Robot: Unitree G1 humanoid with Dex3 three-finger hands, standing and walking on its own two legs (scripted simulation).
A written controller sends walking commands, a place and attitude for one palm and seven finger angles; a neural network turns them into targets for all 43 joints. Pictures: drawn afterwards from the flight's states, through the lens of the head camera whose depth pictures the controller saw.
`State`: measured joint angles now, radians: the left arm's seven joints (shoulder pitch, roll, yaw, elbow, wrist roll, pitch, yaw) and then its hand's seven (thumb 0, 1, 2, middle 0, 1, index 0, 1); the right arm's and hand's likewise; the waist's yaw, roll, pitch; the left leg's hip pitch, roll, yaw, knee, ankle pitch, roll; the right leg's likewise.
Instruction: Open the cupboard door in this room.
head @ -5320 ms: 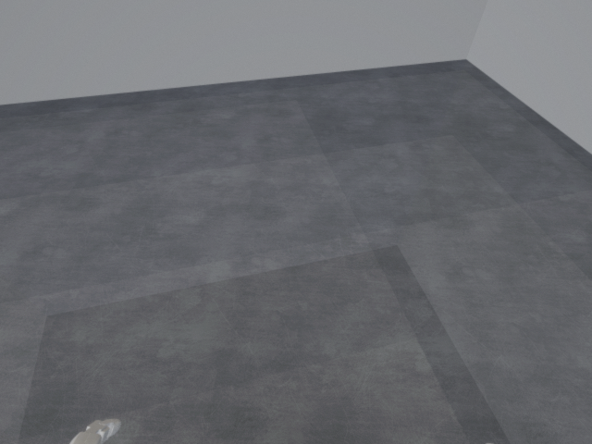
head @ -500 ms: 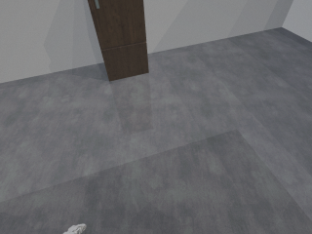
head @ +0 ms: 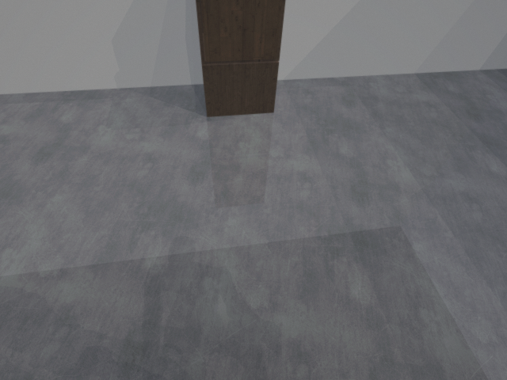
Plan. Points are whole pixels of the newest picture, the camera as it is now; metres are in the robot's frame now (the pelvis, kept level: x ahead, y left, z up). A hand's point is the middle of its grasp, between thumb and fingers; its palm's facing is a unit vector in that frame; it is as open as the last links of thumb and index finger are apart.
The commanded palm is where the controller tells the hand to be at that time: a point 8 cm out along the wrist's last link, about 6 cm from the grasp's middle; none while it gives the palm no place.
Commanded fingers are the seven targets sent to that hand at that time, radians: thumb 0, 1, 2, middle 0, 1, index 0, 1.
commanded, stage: stand and wait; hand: left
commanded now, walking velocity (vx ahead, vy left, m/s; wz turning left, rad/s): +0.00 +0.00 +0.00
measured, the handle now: out of the picture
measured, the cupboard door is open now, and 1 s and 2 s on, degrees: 0 0 0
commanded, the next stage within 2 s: turn or walk to find it in 0.30 s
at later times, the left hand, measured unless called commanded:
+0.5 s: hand out of the picture -0.02 +0.22 -0.17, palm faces -0.01 -0.98 -0.21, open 7.4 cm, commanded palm none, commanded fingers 0.00 0.90 0.90 -0.20 -0.30 -0.20 -0.30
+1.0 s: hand out of the picture -0.06 +0.14 -0.15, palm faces +0.29 -0.95 -0.13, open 7.4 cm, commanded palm none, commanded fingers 0.00 0.90 0.90 -0.20 -0.30 -0.20 -0.30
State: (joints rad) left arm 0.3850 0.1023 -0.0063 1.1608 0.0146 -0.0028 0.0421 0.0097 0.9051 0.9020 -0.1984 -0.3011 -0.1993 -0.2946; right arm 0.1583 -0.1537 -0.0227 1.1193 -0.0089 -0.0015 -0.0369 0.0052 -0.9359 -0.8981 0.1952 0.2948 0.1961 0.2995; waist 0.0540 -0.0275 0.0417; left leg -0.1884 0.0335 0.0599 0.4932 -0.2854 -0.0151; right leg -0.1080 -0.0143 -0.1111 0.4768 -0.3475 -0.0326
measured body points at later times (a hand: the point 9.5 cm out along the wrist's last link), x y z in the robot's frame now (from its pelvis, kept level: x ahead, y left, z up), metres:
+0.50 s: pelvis -0.02 +0.04 +0.00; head -0.03 +0.03 +0.45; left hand -0.01 +0.27 -0.16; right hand -0.06 -0.19 -0.16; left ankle -0.01 +0.13 -0.74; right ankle -0.06 -0.08 -0.73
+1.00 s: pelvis +0.10 +0.05 +0.00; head +0.12 +0.04 +0.45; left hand -0.08 +0.19 -0.14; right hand +0.22 -0.18 -0.16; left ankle +0.19 +0.21 -0.68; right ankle -0.02 -0.07 -0.74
